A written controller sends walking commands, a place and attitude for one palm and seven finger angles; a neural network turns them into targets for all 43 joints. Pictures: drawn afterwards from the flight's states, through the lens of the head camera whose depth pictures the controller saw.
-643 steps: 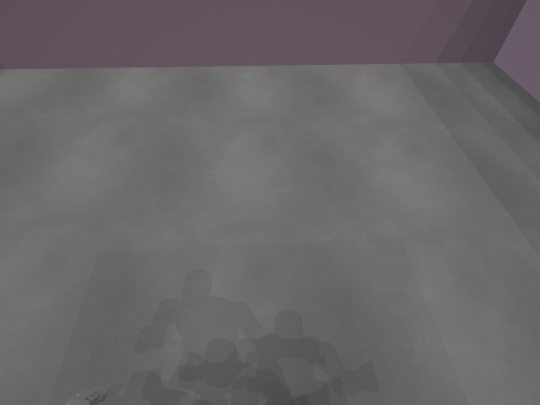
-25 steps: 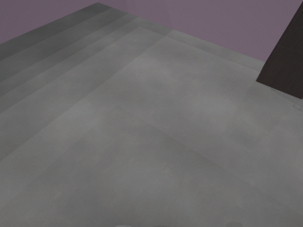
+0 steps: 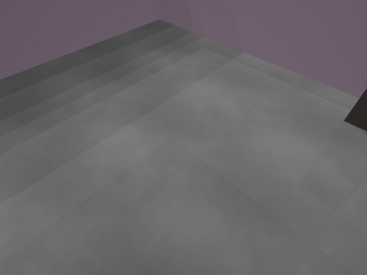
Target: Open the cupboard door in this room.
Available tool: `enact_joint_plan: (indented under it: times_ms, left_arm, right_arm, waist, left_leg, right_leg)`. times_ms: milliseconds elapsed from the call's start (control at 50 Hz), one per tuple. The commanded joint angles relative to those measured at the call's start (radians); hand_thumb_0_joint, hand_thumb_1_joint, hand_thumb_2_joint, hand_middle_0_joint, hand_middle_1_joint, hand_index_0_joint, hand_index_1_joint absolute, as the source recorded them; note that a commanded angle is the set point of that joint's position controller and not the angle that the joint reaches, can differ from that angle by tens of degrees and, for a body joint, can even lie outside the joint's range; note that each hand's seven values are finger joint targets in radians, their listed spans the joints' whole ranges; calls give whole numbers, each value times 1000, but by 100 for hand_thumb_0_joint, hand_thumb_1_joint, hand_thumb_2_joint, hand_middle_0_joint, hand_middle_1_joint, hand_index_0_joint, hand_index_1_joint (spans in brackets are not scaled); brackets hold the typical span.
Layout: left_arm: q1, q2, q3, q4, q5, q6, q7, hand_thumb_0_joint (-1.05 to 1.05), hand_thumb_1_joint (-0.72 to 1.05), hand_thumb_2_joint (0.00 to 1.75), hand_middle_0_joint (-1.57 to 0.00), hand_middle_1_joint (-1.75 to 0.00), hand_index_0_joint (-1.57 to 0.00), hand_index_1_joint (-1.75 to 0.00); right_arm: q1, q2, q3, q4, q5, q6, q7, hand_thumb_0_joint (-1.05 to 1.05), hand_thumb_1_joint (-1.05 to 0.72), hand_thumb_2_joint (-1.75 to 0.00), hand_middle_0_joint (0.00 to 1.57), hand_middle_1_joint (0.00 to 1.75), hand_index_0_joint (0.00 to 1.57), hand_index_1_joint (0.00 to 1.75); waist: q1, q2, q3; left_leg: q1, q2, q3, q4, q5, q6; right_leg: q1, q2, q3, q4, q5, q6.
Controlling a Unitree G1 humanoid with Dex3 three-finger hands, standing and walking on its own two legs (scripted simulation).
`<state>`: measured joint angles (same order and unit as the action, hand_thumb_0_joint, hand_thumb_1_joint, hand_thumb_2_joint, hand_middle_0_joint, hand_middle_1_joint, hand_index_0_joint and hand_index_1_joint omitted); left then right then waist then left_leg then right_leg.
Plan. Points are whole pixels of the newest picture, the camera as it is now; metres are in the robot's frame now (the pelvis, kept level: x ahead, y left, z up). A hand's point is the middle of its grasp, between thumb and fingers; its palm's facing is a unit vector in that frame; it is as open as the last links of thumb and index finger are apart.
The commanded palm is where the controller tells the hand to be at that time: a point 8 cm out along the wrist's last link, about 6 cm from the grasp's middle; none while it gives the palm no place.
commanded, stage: turn or walk to find it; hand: left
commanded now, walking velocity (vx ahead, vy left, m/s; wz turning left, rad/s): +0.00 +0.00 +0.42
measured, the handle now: out of the picture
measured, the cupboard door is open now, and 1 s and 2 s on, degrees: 0 0 0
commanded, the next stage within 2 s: none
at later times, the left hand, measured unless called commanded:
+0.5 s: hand out of the picture -0.01 +0.25 -0.17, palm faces +0.24 -0.94 -0.25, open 7.4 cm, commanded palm none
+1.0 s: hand out of the picture -0.09 +0.19 -0.17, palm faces +0.47 -0.86 -0.22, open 7.4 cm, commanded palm none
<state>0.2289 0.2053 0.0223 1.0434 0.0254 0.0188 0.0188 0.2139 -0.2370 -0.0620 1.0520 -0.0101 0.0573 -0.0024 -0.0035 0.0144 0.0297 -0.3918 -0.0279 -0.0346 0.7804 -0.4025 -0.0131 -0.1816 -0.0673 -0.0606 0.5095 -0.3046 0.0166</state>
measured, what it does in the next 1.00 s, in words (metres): steps on the spot, turning left: left foot, then right foot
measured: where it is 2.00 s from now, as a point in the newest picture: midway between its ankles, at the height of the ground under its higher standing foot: outside the picture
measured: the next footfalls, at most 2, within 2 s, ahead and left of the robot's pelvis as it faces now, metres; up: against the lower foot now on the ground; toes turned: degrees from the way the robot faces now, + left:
left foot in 0.24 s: +0.00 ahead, +0.14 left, +0.00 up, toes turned +12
right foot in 0.64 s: +0.04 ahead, -0.11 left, +0.00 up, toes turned +14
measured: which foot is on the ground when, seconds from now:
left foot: up 0.00-0.22, down 0.24-0.64, up 0.66-1.00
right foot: down 0.00-0.24, up 0.26-0.62, down 0.64-1.00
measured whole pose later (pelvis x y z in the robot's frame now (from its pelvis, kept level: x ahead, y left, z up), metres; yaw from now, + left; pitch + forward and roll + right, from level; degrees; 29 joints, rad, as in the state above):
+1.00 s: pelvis -0.04 +0.00 +0.00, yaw +28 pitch +0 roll +1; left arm 0.23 0.19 0.03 0.96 0.03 0.01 0.01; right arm 0.17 -0.24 -0.07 1.01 -0.01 0.07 0.01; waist 0.01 -0.01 0.10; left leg -0.33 0.04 0.04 0.80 -0.46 -0.06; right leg -0.22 -0.14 -0.22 0.55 -0.31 0.02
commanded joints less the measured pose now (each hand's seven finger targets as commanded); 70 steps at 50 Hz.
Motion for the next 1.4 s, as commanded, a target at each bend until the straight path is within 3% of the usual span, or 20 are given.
enact_joint_plan:
  times_ms: [0, 100, 180, 220, 280, 360, 560, 600, 620, 640, 660, 740, 920, 980, 1000, 1040, 1060, 1120, 1180, 1380]
  left_arm:
    - [-20, 185, 40, -90, 6, -25, 12, 0, 90, 90, -20, -30, -20, -30]
    - [78, 219, 56, -77, 13, -22, 16, 0, 90, 90, -20, -30, -20, -30]
    - [53, 221, 64, -86, -4, -11, 12, 0, 90, 90, -20, -30, -20, -30]
    - [50, 119, 37, -137, -10, -2, 4, 0, 90, 90, -20, -30, -20, -30]
    - [-61, 124, 44, -133, -8, 13, 8, 0, 90, 90, -20, -30, -20, -30]
    - [-28, 105, 39, -115, -10, 7, -3, 0, 90, 90, -20, -30, -20, -30]
    - [29, 105, 42, -139, -16, -4, 4, 0, 90, 90, -20, -30, -20, -30]
    - [85, 169, 54, -133, -5, -23, 12, 0, 90, 90, -20, -30, -20, -30]
    - [72, 257, 71, -144, 8, -33, 18, 0, 90, 90, -20, -30, -20, -30]
    - [63, 259, 72, -160, -1, -28, 16, 0, 90, 90, -20, -30, -20, -30]
    - [21, 236, 75, -169, -3, -27, 19, 0, 90, 90, -20, -30, -20, -30]
    - [-56, 150, 45, -192, -2, -34, 16, 0, 90, 90, -20, -30, -20, -30]
    - [77, 223, 71, -127, 9, -25, 14, 0, 90, 90, -20, -30, -20, -30]
    - [58, 232, 75, -117, 1, -18, 12, 0, 90, 90, -20, -30, -20, -30]
    - [40, 218, 73, -118, -7, -11, 10, 0, 90, 90, -20, -30, -20, -30]
    - [20, 109, 44, -173, -13, 2, 3, 0, 90, 90, -20, -30, -20, -30]
    - [-55, 122, 42, -173, -6, 19, 14, 0, 90, 90, -20, -30, -20, -30]
    - [-44, 122, 52, -133, -8, 14, -3, 0, 90, 90, -20, -30, -20, -30]
    - [-29, 117, 48, -121, -10, 12, -5, 0, 90, 90, -20, -30, -20, -30]
    - [-83, 100, 40, -167, -16, 9, 3, 0, 90, 90, -20, -30, -20, -30]
  right_arm:
    - [-10, -61, -16, -79, 0, -15, 5, 0, -90, -90, 20, 30, 20, 30]
    - [-83, -49, -3, -119, 5, -23, 7, 0, -90, -90, 20, 30, 20, 30]
    - [0, -89, -6, -103, 2, -44, 8, 0, -90, -90, 20, 30, 20, 30]
    - [64, -245, -40, -109, -4, -54, 4, 0, -90, -90, 20, 30, 20, 30]
    - [21, -193, -35, -97, -11, -50, -20, 0, -90, -90, 20, 30, 20, 30]
    - [-14, -169, -26, -111, -10, -58, -22, 0, -90, -90, 20, 30, 20, 30]
    - [-48, -179, -45, -151, -13, -35, -7, 0, -90, -90, 20, 30, 20, 30]
    - [-41, -123, -40, -164, 0, -36, 0, 0, -90, -90, 20, 30, 20, 30]
    - [-24, -57, -27, -188, 2, -36, 7, 0, -90, -90, 20, 30, 20, 30]
    - [-65, -96, -38, -194, -8, -22, 3, 0, -90, -90, 20, 30, 20, 30]
    - [-77, -100, -43, -184, -12, -8, 5, 0, -90, -90, 20, 30, 20, 30]
    - [0, -77, -35, -127, -12, 1, 20, 0, -90, -90, 20, 30, 20, 30]
    - [-113, -56, -5, -149, 3, -20, 15, 0, -90, -90, 20, 30, 20, 30]
    - [-46, -66, -3, -133, 2, -33, 11, 0, -90, -90, 20, 30, 20, 30]
    - [-3, -94, -10, -121, 0, -40, 12, 0, -90, -90, 20, 30, 20, 30]
    - [69, -254, -44, -120, -7, -47, 7, 0, -90, -90, 20, 30, 20, 30]
    - [103, -239, -45, -95, -9, -47, -7, 0, -90, -90, 20, 30, 20, 30]
    - [-24, -175, -24, -121, -11, -50, -21, 0, -90, -90, 20, 30, 20, 30]
    - [-17, -166, -23, -124, -8, -57, -20, 0, -90, -90, 20, 30, 20, 30]
    - [-4, -174, -42, -141, -17, -41, -12, 0, -90, -90, 20, 30, 20, 30]
  waist:
    - [-6, -182, 64]
    - [47, -231, 3]
    - [-4, -157, -87]
    - [-32, 262, -127]
    - [-38, 198, -41]
    - [-14, 112, -70]
    - [17, 135, -68]
    - [43, -44, -90]
    - [36, -304, -66]
    - [56, -264, -46]
    - [37, -259, 4]
    - [-18, -184, 14]
    - [65, -225, -52]
    - [25, -209, -86]
    - [-7, -136, -99]
    - [-43, 296, -99]
    - [-77, 262, -101]
    - [-11, 149, -37]
    - [-8, 109, -59]
    - [-22, 145, -57]
  left_leg:
    - [-71, 38, 42, 248, -52, -14]
    - [-37, 44, 88, 57, -80, -25]
    - [217, 56, 105, -357, 218, -10]
    - [423, 423, -322, -424, 755, 169]
    - [261, 351, -268, -442, 584, 214]
    - [303, 280, -179, -408, 681, 194]
    - [138, 219, -263, -365, 508, 158]
    - [-21, 112, -184, -209, 280, 69]
    - [-180, -32, -24, 3, -53, -7]
    - [-154, -8, -40, 192, -177, -5]
    - [-155, 8, -62, 327, -147, -1]
    - [-138, 41, -13, 438, 25, -32]
    - [-38, 56, 91, 10, -90, -39]
    - [115, 46, 129, -237, 73, -24]
    - [244, 69, 110, -369, 218, -11]
    - [411, 437, -320, -445, 753, 174]
    - [339, 424, -310, -451, 706, 201]
    - [289, 313, -196, -433, 632, 184]
    - [325, 274, -148, -425, 703, 176]
    - [249, 253, -270, -411, 623, 190]
  right_leg:
    - [-63, -253, 91, -182, 382, -144]
    - [63, -277, 63, -104, 574, -157]
    - [10, -233, -24, 75, 472, -54]
    - [-335, -52, -87, 411, -296, 62]
    - [-368, -49, 50, 600, -228, 48]
    - [-332, -22, 37, 520, -156, 62]
    - [-47, 37, 3, 55, -17, 49]
    - [148, -87, 102, -179, 108, 20]
    - [187, -335, 353, -234, 204, -82]
    - [46, -413, 361, -244, 230, -162]
    - [-41, -373, 338, -251, 194, -170]
    - [-30, -237, 85, -187, 348, -116]
    - [150, -296, 35, -93, 577, -163]
    - [102, -275, -18, -6, 543, -104]
    - [10, -254, -66, 71, 438, -53]
    - [-353, -62, -105, 414, -336, 62]
    - [-332, -57, -1, 520, -340, 53]
    - [-371, -53, 35, 612, -159, 55]
    - [-353, -38, 34, 579, -115, 69]
    - [-212, 15, 30, 282, -138, 62]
